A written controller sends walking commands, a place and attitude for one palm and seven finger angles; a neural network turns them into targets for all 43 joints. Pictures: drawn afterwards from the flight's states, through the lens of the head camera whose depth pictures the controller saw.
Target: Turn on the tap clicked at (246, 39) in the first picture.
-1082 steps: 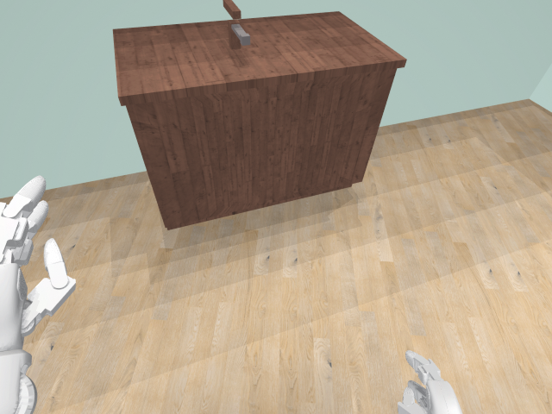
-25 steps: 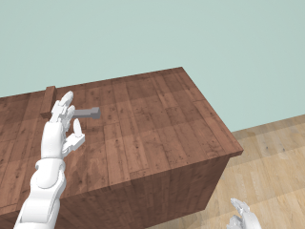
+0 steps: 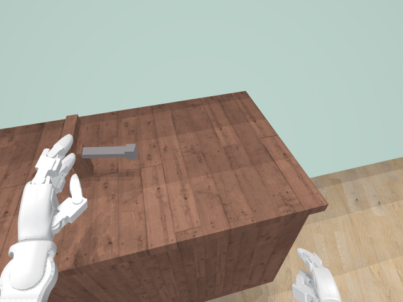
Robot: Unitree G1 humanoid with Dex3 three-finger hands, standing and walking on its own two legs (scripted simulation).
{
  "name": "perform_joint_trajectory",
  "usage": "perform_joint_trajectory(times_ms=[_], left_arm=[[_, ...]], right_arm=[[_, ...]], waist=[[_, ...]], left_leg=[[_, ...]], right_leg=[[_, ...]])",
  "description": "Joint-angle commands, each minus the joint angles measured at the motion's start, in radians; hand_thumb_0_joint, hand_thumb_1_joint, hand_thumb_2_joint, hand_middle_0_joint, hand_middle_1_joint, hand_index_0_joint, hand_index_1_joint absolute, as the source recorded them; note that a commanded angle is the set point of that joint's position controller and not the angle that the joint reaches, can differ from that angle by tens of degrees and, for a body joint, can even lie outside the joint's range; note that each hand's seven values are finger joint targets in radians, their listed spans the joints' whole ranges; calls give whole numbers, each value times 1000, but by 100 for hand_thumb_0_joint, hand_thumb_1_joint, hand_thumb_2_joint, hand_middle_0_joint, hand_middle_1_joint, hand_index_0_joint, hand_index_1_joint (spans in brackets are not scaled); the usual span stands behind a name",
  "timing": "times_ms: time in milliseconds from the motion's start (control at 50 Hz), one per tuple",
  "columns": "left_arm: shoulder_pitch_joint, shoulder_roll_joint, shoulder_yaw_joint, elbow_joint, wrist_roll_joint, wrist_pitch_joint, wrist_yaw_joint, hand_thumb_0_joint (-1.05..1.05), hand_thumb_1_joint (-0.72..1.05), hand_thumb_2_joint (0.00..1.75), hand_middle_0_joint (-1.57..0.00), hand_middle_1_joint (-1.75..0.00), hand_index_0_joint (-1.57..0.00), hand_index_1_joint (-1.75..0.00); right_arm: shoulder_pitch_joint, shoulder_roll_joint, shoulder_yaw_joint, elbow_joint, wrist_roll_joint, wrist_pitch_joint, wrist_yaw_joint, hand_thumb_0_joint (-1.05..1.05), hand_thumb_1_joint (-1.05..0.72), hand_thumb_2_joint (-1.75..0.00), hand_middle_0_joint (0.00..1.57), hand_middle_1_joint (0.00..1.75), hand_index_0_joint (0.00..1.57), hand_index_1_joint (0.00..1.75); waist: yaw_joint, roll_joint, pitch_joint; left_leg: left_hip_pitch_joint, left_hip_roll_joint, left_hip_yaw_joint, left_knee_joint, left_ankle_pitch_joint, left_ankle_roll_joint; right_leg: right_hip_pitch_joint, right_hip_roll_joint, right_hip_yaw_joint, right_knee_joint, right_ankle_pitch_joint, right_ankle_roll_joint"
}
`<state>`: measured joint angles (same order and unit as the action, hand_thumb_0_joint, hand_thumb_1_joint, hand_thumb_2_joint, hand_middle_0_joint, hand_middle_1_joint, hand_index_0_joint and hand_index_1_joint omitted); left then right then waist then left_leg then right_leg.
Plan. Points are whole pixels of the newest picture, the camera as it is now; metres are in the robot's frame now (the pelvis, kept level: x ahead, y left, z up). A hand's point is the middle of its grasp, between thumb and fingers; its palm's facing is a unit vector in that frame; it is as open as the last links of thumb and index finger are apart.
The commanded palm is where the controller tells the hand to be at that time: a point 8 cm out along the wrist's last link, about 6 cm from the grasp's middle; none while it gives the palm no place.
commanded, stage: draw the hand back beside the body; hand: left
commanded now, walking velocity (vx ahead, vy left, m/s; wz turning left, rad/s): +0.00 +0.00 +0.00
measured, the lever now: (131, 151) +0.44 +0.25 +0.04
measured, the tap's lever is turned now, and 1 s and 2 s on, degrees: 76 76 76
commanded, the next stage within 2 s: step back with the hand held close in 0.46 s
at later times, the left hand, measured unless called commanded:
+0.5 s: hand (66, 210) +0.20 +0.24 +0.16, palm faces +0.39 -0.85 -0.35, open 7.4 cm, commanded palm +0.16 +0.28 +0.17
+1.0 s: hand (41, 229) +0.17 +0.26 +0.15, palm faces +0.31 -0.84 -0.45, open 7.4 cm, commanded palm +0.12 +0.30 +0.17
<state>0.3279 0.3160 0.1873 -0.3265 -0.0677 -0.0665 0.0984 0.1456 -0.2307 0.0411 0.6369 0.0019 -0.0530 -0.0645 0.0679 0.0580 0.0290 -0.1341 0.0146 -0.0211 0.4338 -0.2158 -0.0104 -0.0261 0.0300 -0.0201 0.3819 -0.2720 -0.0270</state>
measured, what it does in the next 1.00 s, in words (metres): shifts its weight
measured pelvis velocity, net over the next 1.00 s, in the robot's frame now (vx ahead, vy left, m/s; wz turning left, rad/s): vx -0.05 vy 0.03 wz -0.01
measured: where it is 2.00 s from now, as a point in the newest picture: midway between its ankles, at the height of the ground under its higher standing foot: outside the picture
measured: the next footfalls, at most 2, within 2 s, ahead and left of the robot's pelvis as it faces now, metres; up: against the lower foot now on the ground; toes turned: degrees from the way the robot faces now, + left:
left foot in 1.78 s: -0.05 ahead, +0.15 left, +0.00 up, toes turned +3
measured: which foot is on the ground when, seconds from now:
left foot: down 0.00-1.00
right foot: down 0.00-1.00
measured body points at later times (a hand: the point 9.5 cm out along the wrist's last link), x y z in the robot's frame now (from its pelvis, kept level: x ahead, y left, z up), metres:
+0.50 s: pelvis +0.00 +0.00 +0.00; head -0.02 -0.02 +0.45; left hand +0.17 +0.28 +0.18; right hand +0.21 -0.21 -0.08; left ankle +0.02 +0.13 -0.74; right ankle -0.03 -0.10 -0.74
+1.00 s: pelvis -0.05 +0.03 -0.01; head -0.02 +0.03 +0.44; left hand +0.14 +0.30 +0.18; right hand +0.14 -0.22 -0.08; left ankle +0.02 +0.13 -0.74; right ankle -0.03 -0.10 -0.74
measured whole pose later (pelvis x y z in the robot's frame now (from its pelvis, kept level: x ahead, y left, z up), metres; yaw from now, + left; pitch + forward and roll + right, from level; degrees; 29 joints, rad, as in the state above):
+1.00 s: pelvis -0.05 +0.03 -0.01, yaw -1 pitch +1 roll -2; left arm 0.52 0.41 0.33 -0.53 -0.06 -0.15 0.11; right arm 0.18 -0.24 0.01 0.54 0.01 -0.03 -0.09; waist 0.02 0.03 0.02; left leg -0.37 0.01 -0.01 0.53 -0.18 0.02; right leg -0.27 0.02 -0.01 0.49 -0.24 0.01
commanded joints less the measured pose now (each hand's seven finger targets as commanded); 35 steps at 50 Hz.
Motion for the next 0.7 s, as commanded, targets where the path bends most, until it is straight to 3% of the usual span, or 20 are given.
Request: perform_joint_trajectory(times_ms=[0, 60, 160, 220, 240, 320, 340, 380, 400, 460, 540, 560, 580, 600, 620, 640, 680], left_arm=[[-87, 179, 132, -257, -7, -69, 13, 0, 90, 90, -20, -30, -20, -30], [-42, 183, 152, -280, -7, -69, 14, 0, 90, 90, -20, -30, -20, -30], [23, 196, 184, -316, -11, -71, 15, 0, 90, 90, -20, -30, -20, -30], [-7, 175, 152, -315, -12, -63, 12, 0, 90, 90, -20, -30, -20, -30], [-33, 168, 145, -324, -10, -66, 13, 0, 90, 90, -20, -30, -20, -30], [-32, 177, 151, -310, -8, -70, 18, 0, 90, 90, -20, -30, -20, -30], [-37, 187, 161, -329, -6, -73, 20, 0, 90, 90, -20, -30, -20, -30], [-12, 191, 168, -322, -8, -73, 22, 0, 90, 90, -20, -30, -20, -30], [3, 189, 172, -293, -8, -70, 21, 0, 90, 90, -20, -30, -20, -30], [0, 182, 168, -296, -6, -70, 19, 0, 90, 90, -20, -30, -20, -30], [-11, 186, 169, -319, -10, -69, 16, 0, 90, 90, -20, -30, -20, -30], [-77, 230, 202, -344, -8, -77, 24, 0, 90, 90, -20, -30, -20, -30], [-234, 375, 351, -438, -20, -116, 37, 0, 90, 90, -20, -30, -20, -30], [-123, 280, 290, -304, -14, -122, 24, 0, 90, 90, -20, -30, -20, -30], [-47, 226, 251, -259, -11, -115, 12, 0, 90, 90, -20, -30, -20, -30], [-41, 209, 233, -286, -8, -118, 5, 0, 90, 90, -20, -30, -20, -30], [58, 173, 208, -254, -9, -112, -5, 0, 90, 90, -20, -30, -20, -30]], right_arm=[[-159, -97, -44, -173, -3, -68, -14, 0, -90, -90, 20, 30, 20, 30], [-152, -96, -45, -171, -3, -70, -14, 0, -90, -90, 20, 30, 20, 30], [-150, -97, -49, -173, -3, -74, -15, 0, -90, -90, 20, 30, 20, 30], [-152, -99, -50, -174, -1, -78, -17, 0, -90, -90, 20, 30, 20, 30], [-156, -98, -48, -169, -1, -80, -19, 0, -90, -90, 20, 30, 20, 30], [-153, -100, -49, -170, -3, -87, -24, 0, -90, -90, 20, 30, 20, 30], [-155, -100, -47, -168, -4, -89, -24, 0, -90, -90, 20, 30, 20, 30], [-147, -98, -47, -171, -5, -91, -23, 0, -90, -90, 20, 30, 20, 30], [-153, -101, -47, -167, -6, -87, -23, 0, -90, -90, 20, 30, 20, 30], [-149, -99, -46, -161, -6, -84, -19, 0, -90, -90, 20, 30, 20, 30], [-153, -97, -45, -166, -5, -84, -20, 0, -90, -90, 20, 30, 20, 30], [-155, -102, -46, -166, -4, -83, -22, 0, -90, -90, 20, 30, 20, 30], [-127, -99, -45, -213, 6, -68, -26, 0, -90, -90, 20, 30, 20, 30], [-114, -90, -43, -172, -2, -55, -28, 0, -90, -90, 20, 30, 20, 30], [-103, -94, -51, -187, 0, -45, -26, 0, -90, -90, 20, 30, 20, 30], [-111, -97, -54, -202, 0, -39, -25, 0, -90, -90, 20, 30, 20, 30], [-96, -103, -61, -219, 5, -22, -23, 0, -90, -90, 20, 30, 20, 30]], waist=[[3, -24, -119], [6, 8, -114], [6, -4, -108], [-6, -27, -88], [-10, 1, -75], [-3, -26, -85], [0, 13, -102], [3, -12, -111], [7, -30, -98], [5, 11, -90], [2, -2, -78], [5, 27, -107], [-19, 12, -43], [-30, -61, -62], [-35, -94, -96], [-33, -75, -137], [-34, -48, -175]], left_leg=[[100, 27, -14, -25, 204, 42], [92, 26, -14, -17, 211, 41], [79, 26, -15, -5, 197, 42], [74, 29, -18, -1, 176, 44], [75, 26, -21, -5, 163, 44], [74, 25, -28, -7, 147, 45], [79, 22, -31, -11, 152, 43], [76, 23, -32, -8, 161, 45], [72, 21, -27, -4, 166, 47], [66, 21, -24, -1, 174, 42], [56, 24, -31, -7, 158, 41], [73, 20, -28, -6, 153, 42], [28, 41, -48, 47, 145, 57], [22, 40, -57, 79, 178, 59], [30, 48, -53, 97, 238, 58], [45, 53, -49, 96, 308, 59], [52, 73, -44, 94, 383, 62]], right_leg=[[-85, -49, 6, -60, 258, -8], [-88, -49, 5, -54, 265, -11], [-98, -49, 5, -54, 254, -9], [-116, -54, 9, -51, 236, -2], [-126, -51, 9, -55, 214, -6], [-122, -51, 5, -53, 191, -5], [-111, -52, 6, -48, 190, -9], [-104, -52, 4, -45, 206, -7], [-110, -48, 4, -52, 217, -8], [-110, -49, 4, -50, 228, -11], [-110, -51, 3, -49, 204, -9], [-108, -49, 8, -58, 201, -12], [-199, -99, 124, -89, 361, -4], [-191, -123, 106, -70, 448, -1], [-183, -136, 106, -43, 519, 4], [-165, -137, 94, -13, 565, 10], [-173, -130, 74, 13, 540, 24]])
